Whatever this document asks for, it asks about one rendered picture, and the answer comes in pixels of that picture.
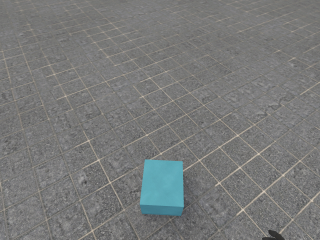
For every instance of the carton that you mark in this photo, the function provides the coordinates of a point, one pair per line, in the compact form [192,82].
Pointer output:
[162,191]

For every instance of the robot right hand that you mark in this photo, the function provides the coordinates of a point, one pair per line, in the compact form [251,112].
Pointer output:
[274,234]

